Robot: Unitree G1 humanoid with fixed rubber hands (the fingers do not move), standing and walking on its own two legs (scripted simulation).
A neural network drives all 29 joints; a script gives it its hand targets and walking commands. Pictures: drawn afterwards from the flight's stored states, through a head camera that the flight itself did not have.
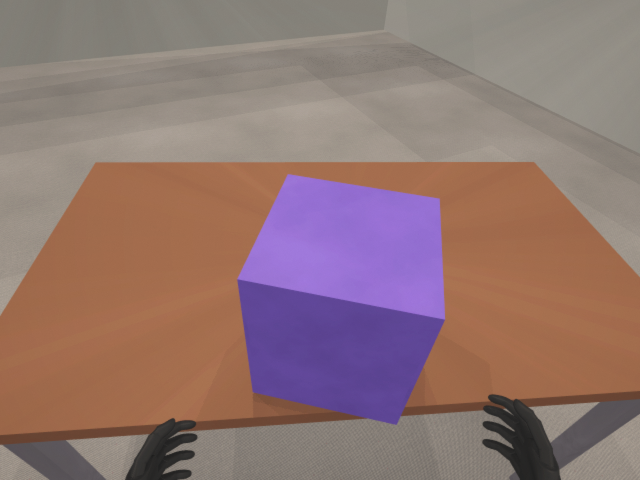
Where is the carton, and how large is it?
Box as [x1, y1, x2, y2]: [237, 174, 444, 424]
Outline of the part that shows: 288,174 237,279 252,390 254,392 396,424 444,320 439,199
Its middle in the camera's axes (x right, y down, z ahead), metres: +0.03 +0.09 +0.54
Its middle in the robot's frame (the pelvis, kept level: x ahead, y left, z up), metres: +0.35 +0.01 +0.04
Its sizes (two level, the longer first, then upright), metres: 0.210 0.200 0.250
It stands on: a table, 0.70 m high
